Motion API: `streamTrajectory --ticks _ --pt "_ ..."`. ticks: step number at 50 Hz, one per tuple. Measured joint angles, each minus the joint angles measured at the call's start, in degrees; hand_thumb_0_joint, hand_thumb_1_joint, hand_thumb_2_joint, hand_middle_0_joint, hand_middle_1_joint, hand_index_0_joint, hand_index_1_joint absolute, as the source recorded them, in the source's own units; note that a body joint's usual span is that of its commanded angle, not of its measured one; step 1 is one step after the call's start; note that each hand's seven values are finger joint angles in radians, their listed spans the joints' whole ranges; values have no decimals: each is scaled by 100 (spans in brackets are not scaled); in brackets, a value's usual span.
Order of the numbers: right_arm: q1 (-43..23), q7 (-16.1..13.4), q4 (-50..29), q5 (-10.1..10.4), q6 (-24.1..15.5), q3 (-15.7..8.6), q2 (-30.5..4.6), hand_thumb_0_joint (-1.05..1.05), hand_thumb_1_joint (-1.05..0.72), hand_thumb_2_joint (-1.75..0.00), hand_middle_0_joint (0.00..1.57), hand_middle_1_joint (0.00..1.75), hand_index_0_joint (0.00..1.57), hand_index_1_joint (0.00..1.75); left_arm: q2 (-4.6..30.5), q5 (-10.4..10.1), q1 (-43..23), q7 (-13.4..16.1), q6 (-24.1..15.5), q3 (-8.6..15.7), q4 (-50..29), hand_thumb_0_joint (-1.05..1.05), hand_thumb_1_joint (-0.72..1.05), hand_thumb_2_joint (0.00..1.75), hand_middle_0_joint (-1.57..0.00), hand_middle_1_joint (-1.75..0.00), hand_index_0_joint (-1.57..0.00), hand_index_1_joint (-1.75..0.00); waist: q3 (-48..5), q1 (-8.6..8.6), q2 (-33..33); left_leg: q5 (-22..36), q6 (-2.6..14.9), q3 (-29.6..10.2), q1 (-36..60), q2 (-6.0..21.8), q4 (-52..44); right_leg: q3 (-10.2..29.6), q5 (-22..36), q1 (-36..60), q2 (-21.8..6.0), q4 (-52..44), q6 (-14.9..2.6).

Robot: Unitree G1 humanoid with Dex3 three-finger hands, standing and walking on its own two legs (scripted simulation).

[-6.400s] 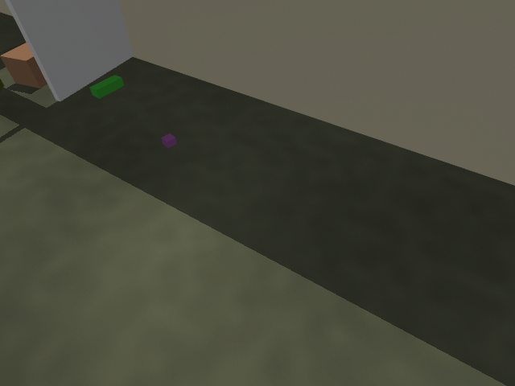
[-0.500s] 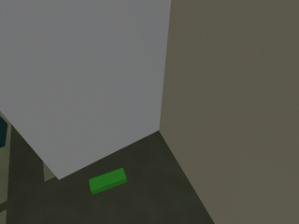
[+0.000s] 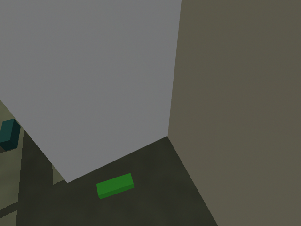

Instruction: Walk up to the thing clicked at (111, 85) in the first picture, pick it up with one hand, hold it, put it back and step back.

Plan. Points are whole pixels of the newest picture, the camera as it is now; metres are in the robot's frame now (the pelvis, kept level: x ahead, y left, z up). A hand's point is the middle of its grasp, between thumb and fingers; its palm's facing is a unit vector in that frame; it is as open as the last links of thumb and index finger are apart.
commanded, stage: walk up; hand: left
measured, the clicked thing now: (115, 185) +0.54 +0.26 -0.75
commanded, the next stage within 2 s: none
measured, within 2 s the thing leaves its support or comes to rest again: neither
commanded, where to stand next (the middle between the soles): +0.11 +0.00 m, yaw -3 degrees
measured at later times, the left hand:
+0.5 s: hand out of the picture +0.10 +0.25 -0.15, palm faces +0.00 -0.94 -0.34, open 7.3 cm
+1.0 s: hand out of the picture +0.14 +0.30 -0.17, palm faces -0.04 -0.93 -0.37, open 7.4 cm
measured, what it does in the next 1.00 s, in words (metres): lifts its right foot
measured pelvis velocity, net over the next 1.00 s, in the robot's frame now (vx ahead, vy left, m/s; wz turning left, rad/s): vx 0.08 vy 0.03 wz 0.01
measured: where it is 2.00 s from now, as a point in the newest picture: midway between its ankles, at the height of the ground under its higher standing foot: outside the picture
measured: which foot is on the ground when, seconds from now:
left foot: down 0.00-1.00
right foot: down 0.00-0.76, up 0.78-1.00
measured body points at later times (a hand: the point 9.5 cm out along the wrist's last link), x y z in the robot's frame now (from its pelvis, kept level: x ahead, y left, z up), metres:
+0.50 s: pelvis +0.01 +0.00 +0.00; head +0.01 +0.00 +0.45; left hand +0.10 +0.30 -0.13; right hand +0.08 -0.30 -0.13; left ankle -0.01 +0.13 -0.75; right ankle +0.05 -0.14 -0.75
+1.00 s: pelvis +0.08 +0.03 -0.01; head +0.13 +0.04 +0.43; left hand +0.14 +0.35 -0.15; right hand +0.11 -0.30 -0.13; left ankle +0.01 +0.14 -0.75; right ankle +0.16 -0.10 -0.72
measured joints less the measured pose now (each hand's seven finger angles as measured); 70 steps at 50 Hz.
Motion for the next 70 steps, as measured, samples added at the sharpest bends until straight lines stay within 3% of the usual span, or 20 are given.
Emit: streamTrajectory --ticks 25,30,33,35,37,39,42,45,48,52,53,55,58,60,65,68,69,70 --pt "261 -34 48 -12 18 -18 38 0 -90 -90 21 30 20 30 -45 9 -74 20 41 46 -144 0 91 90 -21 -30 -21 -30 -2 -125 -31 -2 0 6 166 -8 -138 2 -60 112 -9 -25 8" --pt "592 116 -265 -138 30 -149 -64 0 -90 -90 21 30 20 30 -18 138 269 -94 -35 138 -473 0 91 90 -21 -30 -21 -30 -163 -130 71 -964 237 -52 -88 39 576 33 -1075 -83 91 581 -196" --pt "751 150 -410 -191 24 -215 -169 0 -90 -90 21 30 20 30 62 167 477 -101 -129 203 -718 0 90 90 -21 -30 -21 -30 -92 -131 87 -1115 320 -60 -412 36 1169 -1 -457 -120 72 602 -172" --pt "834 174 -464 -208 35 -271 -261 0 -90 -90 21 30 20 30 81 197 595 -104 -127 236 -817 0 90 90 -21 -30 -21 -30 -16 -106 168 -1362 362 -67 -653 101 1526 -86 -581 -90 72 676 -107" --pt "909 190 -506 -212 -19 -326 -281 0 -90 -90 21 30 20 30 171 200 750 -118 -44 239 -875 0 90 90 -21 -30 -21 -30 22 -56 91 -1013 318 47 -621 91 1349 -42 -796 -103 -12 858 -101" --pt "1009 167 -569 -251 -127 -371 -246 0 -90 -90 21 30 20 30 265 147 896 -84 110 230 -838 0 90 90 -21 -30 -21 -30 -23 -56 -58 -615 207 170 -499 -7 1140 185 -1469 -341 -46 1472 -189" --pt "1161 97 -723 -227 -226 -346 -155 0 -90 -90 21 30 20 30 369 108 970 -41 200 224 -781 1 91 90 -21 -30 -21 -30 46 -165 -156 -666 230 193 -273 -32 868 506 -1928 -816 248 2540 -252" --pt "1293 -6 -830 -160 -278 -276 -89 0 -90 -90 21 30 20 30 450 52 908 -12 180 232 -854 1 91 90 -20 -30 -21 -30 236 -193 -240 -664 236 198 -21 -32 655 534 -1870 -1106 367 2770 -268" --pt "1305 -125 -914 -94 -215 -240 -82 0 -90 -90 21 30 21 30 453 29 755 -13 248 231 -982 1 91 90 -20 -30 -20 -30 424 -208 -253 -813 202 218 100 -13 736 413 -1430 -1223 339 2435 -301" --pt "1172 -259 -1088 15 -25 -232 -115 0 -90 -90 21 30 21 30 370 8 471 -41 357 244 -1209 1 91 90 -20 -30 -20 -30 628 -227 -226 -1208 147 252 44 -20 1233 227 -777 -1067 308 1668 -397" --pt "1125 -285 -1135 58 21 -229 -127 0 -90 -90 21 30 21 30 347 14 401 -51 364 251 -1270 1 91 90 -20 -30 -20 -30 659 -221 -212 -1336 134 259 -35 -17 1477 195 -350 -983 320 1451 -415" --pt "879 -346 -1196 164 118 -233 -158 0 -90 -90 21 30 21 30 230 12 169 -57 386 258 -1412 1 91 90 -20 -30 -20 -30 841 -228 -30 -1320 146 117 -443 62 2402 113 -405 -1009 426 1553 -378" --pt "547 -438 -1385 202 181 -199 -113 0 -90 -90 21 30 20 30 127 12 -122 -23 431 199 -1774 0 91 90 -20 -30 -20 -30 1022 -189 -47 -2140 178 -169 -1214 -270 4071 148 -439 -1108 400 1566 -437" --pt "446 -439 -1517 191 152 -157 -85 0 -90 -90 21 30 20 30 80 60 -294 24 478 158 -1975 0 91 90 -20 -30 -21 -30 1029 -176 -93 -2223 174 -196 -1488 -362 4384 154 -384 -1189 368 1529 -448" --pt "434 -375 -1704 74 117 -114 -68 0 -90 -90 21 30 20 30 36 147 -602 87 517 106 -2371 0 90 90 -21 -30 -21 -30 948 -189 -197 -1967 139 -71 -1491 -254 3387 58 -383 -1496 313 1755 -391" --pt "519 -328 -1698 -49 74 -161 -38 0 -90 -90 21 30 21 30 129 73 -665 63 563 93 -2483 0 90 90 -21 -30 -21 -30 897 -233 -398 -1202 221 68 -1232 -285 2353 72 -493 -1769 190 2163 -286" --pt "536 -309 -1682 -114 76 -172 6 0 -90 -90 21 30 21 30 175 37 -662 62 587 121 -2463 0 90 90 -21 -30 -21 -30 919 -196 -539 -1176 281 165 -1235 -345 2375 242 -744 -1862 199 2371 -300" --pt "570 -268 -1684 -146 85 -162 12 0 -90 -90 21 30 21 30 188 23 -617 79 617 153 -2408 0 90 90 -21 -30 -21 -30 913 -206 -558 -1194 323 188 -1269 -322 2440 484 -1369 -1952 373 2742 -301"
